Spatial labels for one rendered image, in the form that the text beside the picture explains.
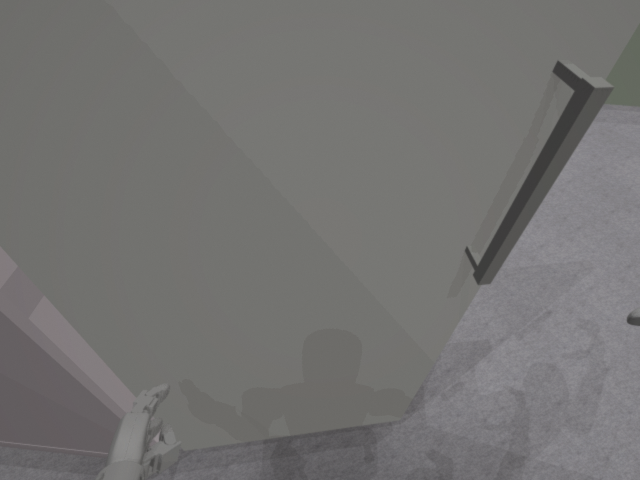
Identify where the fridge door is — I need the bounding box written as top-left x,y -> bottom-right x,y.
0,0 -> 640,451

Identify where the left robot hand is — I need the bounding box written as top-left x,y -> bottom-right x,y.
105,383 -> 181,479

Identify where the handle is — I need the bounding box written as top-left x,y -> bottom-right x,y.
465,60 -> 614,285

